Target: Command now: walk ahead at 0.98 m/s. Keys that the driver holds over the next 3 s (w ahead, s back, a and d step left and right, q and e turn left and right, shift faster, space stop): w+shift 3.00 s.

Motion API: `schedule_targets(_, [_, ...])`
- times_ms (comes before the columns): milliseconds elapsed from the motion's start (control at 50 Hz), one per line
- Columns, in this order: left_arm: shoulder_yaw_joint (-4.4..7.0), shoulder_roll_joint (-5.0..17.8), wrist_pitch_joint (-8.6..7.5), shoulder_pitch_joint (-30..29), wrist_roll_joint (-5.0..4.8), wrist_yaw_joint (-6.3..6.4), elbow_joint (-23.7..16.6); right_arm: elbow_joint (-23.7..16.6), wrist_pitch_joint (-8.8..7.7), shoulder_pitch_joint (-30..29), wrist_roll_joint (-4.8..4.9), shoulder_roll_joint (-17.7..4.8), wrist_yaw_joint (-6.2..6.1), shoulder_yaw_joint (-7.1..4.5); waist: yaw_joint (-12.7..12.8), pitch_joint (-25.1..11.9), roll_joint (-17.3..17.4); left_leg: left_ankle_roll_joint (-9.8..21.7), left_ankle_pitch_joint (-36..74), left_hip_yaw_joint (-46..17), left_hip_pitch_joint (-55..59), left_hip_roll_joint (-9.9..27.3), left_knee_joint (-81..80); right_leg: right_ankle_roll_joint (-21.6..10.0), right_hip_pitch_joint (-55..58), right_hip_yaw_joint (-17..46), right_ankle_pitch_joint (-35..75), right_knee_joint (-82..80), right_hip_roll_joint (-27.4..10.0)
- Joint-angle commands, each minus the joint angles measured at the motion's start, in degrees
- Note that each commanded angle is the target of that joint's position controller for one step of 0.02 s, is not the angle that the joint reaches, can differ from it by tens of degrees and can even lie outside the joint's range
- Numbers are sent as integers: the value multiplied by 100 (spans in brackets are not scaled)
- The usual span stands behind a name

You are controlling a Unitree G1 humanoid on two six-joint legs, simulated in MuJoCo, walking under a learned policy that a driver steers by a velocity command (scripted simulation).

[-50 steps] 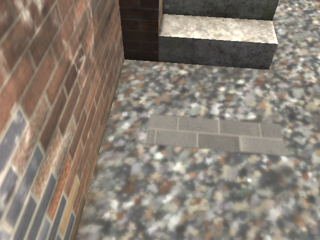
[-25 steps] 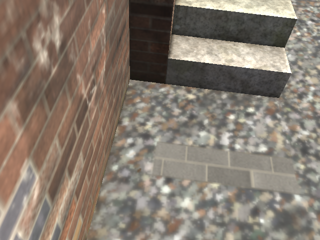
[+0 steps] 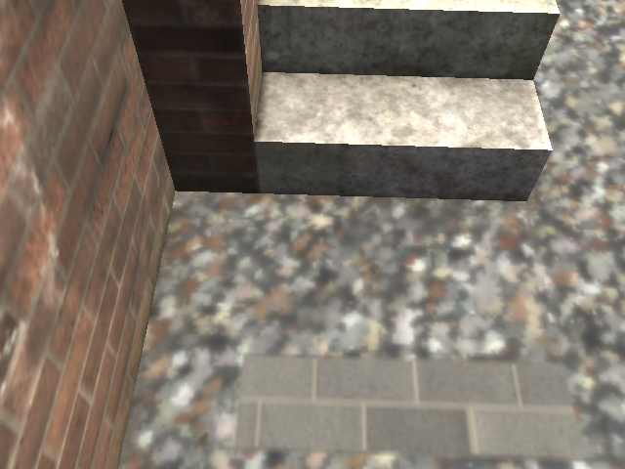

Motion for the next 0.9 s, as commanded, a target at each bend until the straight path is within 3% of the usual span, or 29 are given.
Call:
schedule_targets(20, [245,767,-184,1266,-148,134,132,-508,58,362,-164,-261,7,-9,214,-922,-224,57,333,-158,-1818,152,-188,-579,2144,2555,-1429,-2435,-1574])
schedule_targets(60, [161,526,-325,1131,-215,123,214,-599,290,123,-196,-310,70,-53,64,-666,-381,-102,238,-96,-1592,164,-597,-641,1726,2261,-1095,-2751,-1366])
schedule_targets(100, [208,692,-400,1302,-272,96,322,-787,399,-463,-236,-305,105,-32,88,-297,-255,-228,852,69,-1700,78,-1508,-406,1680,1615,-25,-2998,-1091])
schedule_targets(160, [188,683,-468,1585,-341,72,489,-1021,355,-1316,-136,-425,188,-11,315,65,-265,-326,2049,488,-1490,-232,-3205,-225,1779,889,1261,-3110,-636])
schedule_targets(240, [137,809,-470,2055,-375,186,789,-1201,274,-2102,-97,-450,255,92,580,308,-285,-184,2886,914,-1070,-471,-4353,-349,2108,695,2563,-3124,-768])
schedule_targets(300, [126,1148,-441,2037,-318,303,871,-1164,249,-1878,-187,-785,198,59,393,-47,-315,52,2129,1134,-616,-900,-4383,-231,2920,587,5884,-2353,-987])
schedule_targets(340, [188,1412,-343,1815,-181,393,858,-743,199,-591,-221,-1190,97,-64,-178,-724,-485,170,1201,1135,285,-1170,-4302,-156,3339,634,7188,-713,-1066])
schedule_targets(360, [216,1425,-32,1602,-207,163,798,-242,226,1315,-260,-1599,-357,-286,-959,-1175,-939,-145,1625,214,1933,-195,-5420,-22,2525,-137,4037,1443,-3])
schedule_targets(380, [-13,261,234,3083,-317,73,556,-98,350,1760,-339,-2682,-621,-541,-56,-2336,717,725,1987,-4049,4571,2844,-5047,177,43,809,-2824,3885,935])
schedule_targets(400, [112,895,284,2845,-80,89,746,-167,408,1589,-46,-2417,-712,-546,-150,-3020,-389,697,1171,-4873,4145,2527,-5548,-9,205,1962,-1850,4493,550])
schedule_targets(420, [118,1019,289,1992,-6,-1,473,-89,427,908,19,-2115,-713,-466,54,-1912,-222,501,711,-3541,2932,1905,-5746,90,176,1906,-882,4289,187])
schedule_targets(440, [61,958,240,1618,30,-58,396,-76,428,231,-11,-1680,-596,-391,260,-1089,-244,520,158,-2609,2051,1541,-5838,143,-122,1743,-282,4122,-26])
schedule_targets(480, [25,917,291,1265,118,-138,312,-77,324,-124,-124,-1342,-486,-281,383,-491,69,485,515,-1720,1225,1059,-5832,298,-167,1637,124,3904,-39])
schedule_targets(500, [4,859,359,1312,77,-208,340,1,286,-16,-119,-1318,-461,-263,447,-428,125,494,586,-1484,1100,993,-5848,283,-147,1706,164,3827,5])
schedule_targets(520, [-30,731,415,1333,36,-255,349,5,233,52,-103,-1465,-422,-298,486,-329,275,481,636,-1333,1019,970,-5854,266,-215,1725,122,3663,27])
schedule_targets(560, [-118,467,540,1154,69,-358,318,29,173,186,-116,-1703,-317,-366,513,-93,647,451,571,-989,775,986,-5882,282,-475,1573,6,3053,-176])
schedule_targets(600, [-171,430,596,621,23,-458,130,75,210,361,-73,-1805,-226,-417,428,263,920,380,294,-721,447,975,-6223,366,-560,1227,288,1831,-507])
schedule_targets(640, [-263,370,596,-79,5,-570,-170,156,193,569,-35,-1719,-247,-438,173,481,1175,232,126,-403,251,917,-6666,402,-378,862,904,653,-688])
schedule_targets(660, [-295,353,593,-218,-81,-597,-249,123,175,463,-118,-1862,-239,-510,164,423,1318,53,229,-90,200,693,-6676,361,-52,685,1261,17,-695])
schedule_targets(680, [-365,196,570,-443,-59,-625,-367,54,124,413,-42,-1859,-217,-542,122,348,1377,-56,102,42,17,669,-6861,302,407,504,1563,-349,-655])
schedule_targets(700, [-370,185,559,-501,-72,-634,-377,24,83,355,13,-1954,-221,-595,156,319,1396,-128,66,121,28,731,-6955,251,662,475,1849,-547,-626])
schedule_targets(720, [-348,206,535,-531,-96,-638,-343,52,50,288,10,-1888,-214,-614,182,252,1456,-221,423,316,200,714,-6871,184,770,483,2071,-714,-607])
schedule_targets(780, [-203,506,448,-527,-48,-465,-365,72,40,138,-85,-1928,-238,-698,335,231,1484,-377,1920,549,902,984,-6442,53,748,391,1465,-937,-714])
schedule_targets(800, [-168,530,417,-13,-57,-392,-330,75,133,180,-124,-1871,-240,-735,521,-339,1605,-283,2544,648,990,1080,-5766,0,1422,341,1051,-813,-693])
schedule_targets(820, [-79,681,399,603,-30,-329,-122,65,212,220,-125,-1801,-246,-715,773,-747,1300,-265,2901,796,1112,914,-4752,-82,1925,289,557,-954,-590])
schedule_targets(840, [83,963,374,1661,66,-273,277,64,283,402,-120,-1582,-262,-634,1123,-1299,777,-295,2790,882,869,622,-3277,-164,2860,-68,-27,-889,-238])
schedule_targets(860, [280,1693,244,1935,306,-291,251,-135,378,1157,-5,-736,-243,-398,998,-2281,-1196,-494,444,1001,-1002,-85,-1185,-675,4748,1033,-375,-971,-1228])
schedule_targets(880, [409,1954,243,2109,32,-241,261,-317,468,689,-197,-672,-280,-333,1332,-2449,-2500,-480,-2420,753,-2117,-875,218,-1020,4695,2447,-606,-1874,-1816])
schedule_targets(900, [324,1575,219,1945,-72,-148,369,-294,514,254,-276,-924,-277,-370,1180,-1806,-1894,-271,-2128,347,-2573,-656,548,-869,4321,2106,-40,-1803,-1679])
